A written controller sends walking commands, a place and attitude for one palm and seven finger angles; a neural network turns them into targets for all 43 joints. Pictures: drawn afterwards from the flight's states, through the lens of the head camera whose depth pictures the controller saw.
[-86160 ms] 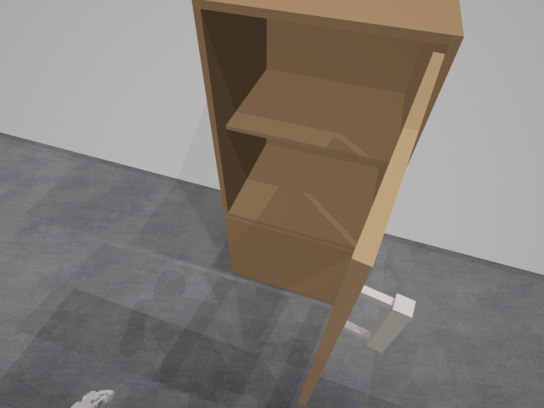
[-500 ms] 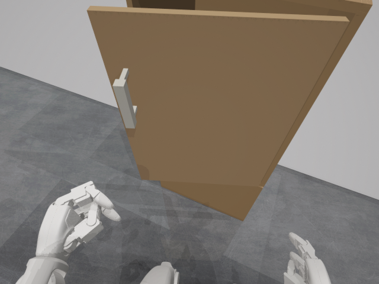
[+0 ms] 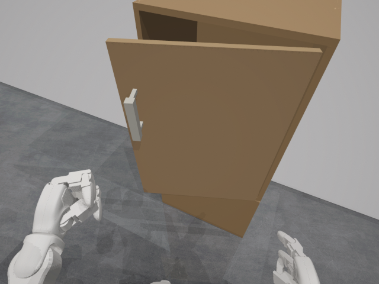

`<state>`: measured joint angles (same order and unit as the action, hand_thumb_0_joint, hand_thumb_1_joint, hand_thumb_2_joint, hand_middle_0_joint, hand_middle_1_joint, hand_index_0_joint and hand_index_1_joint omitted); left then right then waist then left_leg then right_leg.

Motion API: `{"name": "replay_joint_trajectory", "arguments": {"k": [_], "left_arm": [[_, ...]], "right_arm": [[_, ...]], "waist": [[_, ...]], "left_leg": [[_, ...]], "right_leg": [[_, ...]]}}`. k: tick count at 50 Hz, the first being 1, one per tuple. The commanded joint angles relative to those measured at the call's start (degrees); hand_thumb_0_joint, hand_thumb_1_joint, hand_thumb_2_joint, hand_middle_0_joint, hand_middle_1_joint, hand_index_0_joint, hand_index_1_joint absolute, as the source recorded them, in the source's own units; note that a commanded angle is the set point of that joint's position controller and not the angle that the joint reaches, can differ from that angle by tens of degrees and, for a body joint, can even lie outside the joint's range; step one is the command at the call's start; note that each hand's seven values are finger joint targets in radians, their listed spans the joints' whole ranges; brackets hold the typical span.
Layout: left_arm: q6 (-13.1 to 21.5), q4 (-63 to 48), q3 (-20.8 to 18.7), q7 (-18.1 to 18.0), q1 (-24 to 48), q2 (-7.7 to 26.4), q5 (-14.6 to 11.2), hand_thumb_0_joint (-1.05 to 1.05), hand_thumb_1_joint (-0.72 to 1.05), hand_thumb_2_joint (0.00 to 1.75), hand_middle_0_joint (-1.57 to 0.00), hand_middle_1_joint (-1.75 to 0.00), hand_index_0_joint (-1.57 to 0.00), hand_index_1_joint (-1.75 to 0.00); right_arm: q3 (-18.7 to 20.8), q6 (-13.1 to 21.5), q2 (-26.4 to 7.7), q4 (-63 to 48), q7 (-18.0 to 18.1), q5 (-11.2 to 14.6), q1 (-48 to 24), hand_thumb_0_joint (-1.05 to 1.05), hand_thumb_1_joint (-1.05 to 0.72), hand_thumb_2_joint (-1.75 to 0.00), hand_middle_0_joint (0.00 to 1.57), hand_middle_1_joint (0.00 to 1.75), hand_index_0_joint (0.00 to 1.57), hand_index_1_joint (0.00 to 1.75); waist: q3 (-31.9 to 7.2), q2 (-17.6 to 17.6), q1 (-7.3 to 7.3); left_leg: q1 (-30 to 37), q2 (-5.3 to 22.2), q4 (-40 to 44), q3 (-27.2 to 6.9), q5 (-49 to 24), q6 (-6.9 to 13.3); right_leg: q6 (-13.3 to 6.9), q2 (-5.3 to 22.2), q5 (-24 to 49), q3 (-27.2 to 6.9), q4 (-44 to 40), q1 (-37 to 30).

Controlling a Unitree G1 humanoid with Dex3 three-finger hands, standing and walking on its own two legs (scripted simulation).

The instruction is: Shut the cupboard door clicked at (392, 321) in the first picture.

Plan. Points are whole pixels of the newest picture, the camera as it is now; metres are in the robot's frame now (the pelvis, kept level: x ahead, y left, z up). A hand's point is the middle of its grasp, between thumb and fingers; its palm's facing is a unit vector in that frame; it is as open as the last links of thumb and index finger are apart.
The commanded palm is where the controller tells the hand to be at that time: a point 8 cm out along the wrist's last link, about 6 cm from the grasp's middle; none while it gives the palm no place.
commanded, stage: raise the hand and make a fist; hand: left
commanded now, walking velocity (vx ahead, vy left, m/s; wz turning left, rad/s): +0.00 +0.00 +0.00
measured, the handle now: (135, 115) +0.47 +0.18 +0.10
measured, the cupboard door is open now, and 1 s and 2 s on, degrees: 21 21 21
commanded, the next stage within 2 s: bring the fist close to the handle in 0.40 s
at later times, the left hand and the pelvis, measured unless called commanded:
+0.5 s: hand (116, 203) +0.23 +0.16 +0.10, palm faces +0.00 -1.00 -0.04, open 3.1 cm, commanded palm +0.21 +0.22 +0.11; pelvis +0.01 -0.02 +0.00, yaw +0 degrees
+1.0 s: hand (126, 176) +0.29 +0.16 +0.10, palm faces +0.03 -1.00 -0.02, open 3.1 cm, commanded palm +0.27 +0.21 +0.11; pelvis +0.02 -0.01 +0.01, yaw -1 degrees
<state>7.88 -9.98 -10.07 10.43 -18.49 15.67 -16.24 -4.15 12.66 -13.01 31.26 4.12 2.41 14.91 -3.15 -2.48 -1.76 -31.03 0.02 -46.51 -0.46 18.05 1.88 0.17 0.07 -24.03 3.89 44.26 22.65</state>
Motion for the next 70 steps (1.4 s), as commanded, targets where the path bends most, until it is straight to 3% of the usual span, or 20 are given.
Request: {"name": "replay_joint_trajectory", "arguments": {"k": [1,6,12,16,22,28,32,35,40,42,43,48,51,52,54,58,62,65,67,70], "left_arm": [[3.0,-9.4,-2.4,1.1,7.8,4.8,-1.7,0.0,0.9,0.9,-1.3,-1.5,-1.3,-1.5],[0.0,-7.0,-2.9,3.4,5.1,5.7,-2.3,0.0,0.9,0.9,-1.3,-1.5,-1.3,-1.5],[5.9,-13.3,-7.5,-0.6,11.0,9.4,-1.5,0.0,0.9,0.9,-1.3,-1.5,-1.3,-1.5],[8.1,-10.4,-4.5,-0.1,9.0,6.0,-1.4,0.0,0.9,0.9,-1.3,-1.5,-1.3,-1.5],[3.4,-5.1,-3.4,3.4,4.7,6.2,-1.9,0.0,0.9,0.9,-1.3,-1.5,-1.3,-1.5],[5.1,-8.3,-7.8,1.1,13.4,8.8,-2.2,0.0,0.9,0.9,-1.3,-1.5,-1.3,-1.5],[7.4,-6.1,-6.4,0.9,18.0,8.2,-1.4,0.0,0.9,0.9,-1.3,-1.5,-1.3,-1.5],[6.4,-4.7,-1.6,2.7,17.5,4.4,-1.1,0.0,0.9,0.9,-1.3,-1.5,-1.3,-1.5],[2.0,-2.2,-2.0,3.2,14.5,4.7,-1.3,0.0,0.9,0.9,-1.3,-1.5,-1.3,-1.5],[1.5,-0.7,-4.7,1.4,17.4,7.1,-0.8,0.0,0.9,0.9,-1.3,-1.5,-1.3,-1.5],[1.6,-1.3,-4.1,0.6,18.1,5.5,-0.6,0.0,0.9,0.9,-1.3,-1.5,-1.3,-1.5],[4.6,-3.5,-3.6,-3.5,25.8,5.6,1.6,0.0,0.9,0.9,-1.3,-1.5,-1.3,-1.5],[5.4,-1.5,-1.5,-3.3,28.4,4.8,2.6,0.0,0.9,0.9,-1.3,-1.5,-1.3,-1.5],[5.1,0.6,-0.7,-3.1,29.7,4.8,2.9,0.0,0.9,0.9,-1.3,-1.5,-1.3,-1.5],[4.3,3.2,1.3,-2.3,32.5,3.2,3.0,0.0,0.9,0.9,-1.3,-1.5,-1.3,-1.5],[1.8,10.0,-0.2,-2.0,36.7,4.2,2.1,0.0,0.9,0.9,-1.3,-1.5,-1.3,-1.5],[2.1,12.4,-4.3,-3.6,42.0,8.0,2.4,0.0,0.9,0.9,-1.3,-1.5,-1.3,-1.5],[3.9,13.4,-3.9,-4.3,45.9,7.5,2.9,0.0,0.9,0.9,-1.3,-1.5,-1.3,-1.5],[5.0,16.1,-5.3,-4.5,48.4,9.8,3.6,0.0,0.9,0.9,-1.3,-1.5,-1.3,-1.5],[5.5,20.0,-2.1,-3.7,51.9,6.9,3.9,0.0,0.9,0.9,-1.3,-1.5,-1.3,-1.5]], "right_arm": [[3.1,4.7,-7.4,-8.1,0.6,0.6,-5.9,0.0,-0.9,-0.9,0.2,0.3,0.2,0.3],[3.6,5.0,-7.9,-8.3,0.8,0.8,-5.7,0.0,-0.9,-0.9,0.2,0.3,0.2,0.3],[3.9,5.6,-7.3,-7.6,0.5,0.0,-5.8,0.0,-0.9,-0.9,0.2,0.3,0.2,0.3],[4.0,6.3,-7.2,-6.7,-0.1,0.1,-5.7,0.0,-0.9,-0.9,0.2,0.3,0.2,0.3],[4.4,5.5,-8.0,-7.1,0.2,0.7,-5.1,0.0,-0.9,-0.9,0.2,0.3,0.2,0.3],[4.3,4.7,-7.5,-7.1,0.7,0.2,-5.6,0.0,-0.9,-0.9,0.2,0.3,0.2,0.3],[4.2,4.7,-7.6,-5.6,0.5,0.3,-4.9,0.0,-0.9,-0.9,0.2,0.3,0.2,0.3],[4.3,5.0,-7.6,-5.7,0.3,0.6,-4.7,0.0,-0.9,-0.9,0.2,0.3,0.2,0.3],[4.6,4.0,-8.0,-6.6,0.3,0.7,-4.5,0.0,-0.9,-0.9,0.2,0.3,0.2,0.3],[4.4,3.1,-8.2,-6.2,0.3,0.5,-4.8,0.0,-0.9,-0.9,0.2,0.3,0.2,0.3],[4.4,2.8,-7.7,-6.8,0.1,0.4,-5.5,0.0,-0.9,-0.9,0.2,0.3,0.2,0.3],[4.3,2.1,-7.3,-6.1,-0.4,0.0,-6.0,0.0,-0.9,-0.9,0.2,0.3,0.2,0.3],[4.3,1.8,-7.3,-5.1,-0.6,0.1,-5.4,0.0,-0.9,-0.9,0.2,0.3,0.2,0.3],[4.4,1.6,-7.7,-4.7,-0.6,0.1,-5.0,0.0,-0.9,-0.9,0.2,0.3,0.2,0.3],[4.3,1.5,-7.8,-4.5,-0.5,0.4,-5.2,0.0,-0.9,-0.9,0.2,0.3,0.2,0.3],[4.4,0.7,-8.3,-3.9,0.1,0.7,-5.4,0.0,-0.9,-0.9,0.2,0.3,0.2,0.3],[4.4,0.0,-8.5,-3.4,0.1,0.3,-5.4,0.0,-0.9,-0.9,0.2,0.3,0.2,0.3],[4.3,-0.5,-8.0,-3.5,-0.2,0.3,-5.7,0.0,-0.9,-0.9,0.2,0.3,0.2,0.3],[4.4,-0.9,-8.4,-2.6,-0.2,0.2,-5.1,0.0,-0.9,-0.9,0.2,0.3,0.2,0.3],[4.6,-1.0,-8.5,-2.2,-0.5,0.5,-4.4,0.0,-0.9,-0.9,0.2,0.3,0.2,0.3]], "waist": [[-4.5,-1.4,0.65],[-3.8,3.7,0.11],[-6.7,0.8,-0.08],[-6.4,-1.2,0.5],[-3.9,4.4,0.4],[-6.1,3.3,0.5],[-7.8,0.3,1.27],[-10.3,-2.0,1.24],[-10.3,3.0,0.38],[-8.3,4.8,0.07],[-8.9,5.1,0.03],[-11.0,0.4,0.59],[-11.3,-2.2,1.45],[-10.8,0.5,2.1],[-9.8,0.0,2.58],[-9.1,3.4,2.35],[-12.0,3.3,1.35],[-12.8,1.4,1.45],[-12.5,0.7,1.62],[-11.8,-0.3,2.67]], "left_leg": [[10.2,0.6,11.8,-3.7,3.7,-1.0],[8.8,-0.2,10.6,-2.0,1.1,-0.5],[10.4,-0.3,9.0,-1.1,-2.1,-0.5],[10.5,-0.5,8.2,-0.7,-3.2,-0.6],[7.9,-0.4,7.3,-0.6,-3.5,-0.2],[9.6,-0.5,7.5,-0.6,-5.6,-0.2],[11.1,-0.4,7.2,-0.6,-6.9,-0.2],[13.6,-0.4,7.7,-0.7,-8.9,-0.1],[13.0,-0.2,8.6,-0.7,-10.6,0.0],[12.0,-0.2,9.2,-1.0,-9.8,-0.1],[12.4,-0.2,9.4,-0.7,-9.9,-0.1],[14.4,0.0,9.7,-0.6,-9.3,-0.3],[15.3,0.2,9.4,-0.6,-9.9,-0.6],[14.6,0.3,9.2,-0.8,-9.1,-0.3],[14.3,0.3,9.9,-1.2,-6.7,-0.4],[13.2,0.1,10.6,-1.3,-4.5,-0.3],[14.0,0.1,10.8,-1.2,-5.3,-0.4],[14.7,0.1,10.6,-0.5,-6.7,-0.4],[14.0,0.2,10.5,-0.6,-6.1,-0.5],[14.4,0.2,10.3,-0.7,-6.0,-0.5]], "right_leg": [[-1.3,-1.6,2.3,-0.3,-9.4,4.4],[-0.6,-0.5,1.3,-2.8,-12.2,2.7],[-0.7,-0.5,2.9,-3.9,-11.3,2.1],[-0.7,-0.3,6.0,-4.0,-10.3,2.6],[0.5,0.8,6.9,-6.4,-12.3,1.6],[0.2,0.2,10.5,-5.1,-10.6,1.5],[-0.2,-0.3,12.7,-4.0,-9.0,2.1],[-0.5,-0.5,16.0,-2.7,-7.9,1.6],[0.0,-0.5,19.2,-1.9,-8.2,0.1],[-0.3,-0.7,17.5,-1.8,-8.5,0.4],[-0.2,-0.6,17.7,-1.7,-8.3,0.3],[-0.9,-0.9,15.1,-1.6,-7.6,1.0],[-1.1,-1.0,15.8,-1.4,-7.3,1.8],[-0.9,-1.0,15.2,-1.6,-7.9,2.0],[-0.9,-1.0,12.9,-1.5,-8.4,3.0],[-0.7,-0.9,10.9,-1.8,-9.9,2.7],[-0.8,-0.9,11.1,-2.0,-9.8,1.6],[-1.0,-0.8,12.8,-2.3,-9.3,1.3],[-1.0,-0.9,11.9,-2.4,-9.4,1.6],[-1.1,-1.0,12.3,-2.3,-9.2,3.1]]}}
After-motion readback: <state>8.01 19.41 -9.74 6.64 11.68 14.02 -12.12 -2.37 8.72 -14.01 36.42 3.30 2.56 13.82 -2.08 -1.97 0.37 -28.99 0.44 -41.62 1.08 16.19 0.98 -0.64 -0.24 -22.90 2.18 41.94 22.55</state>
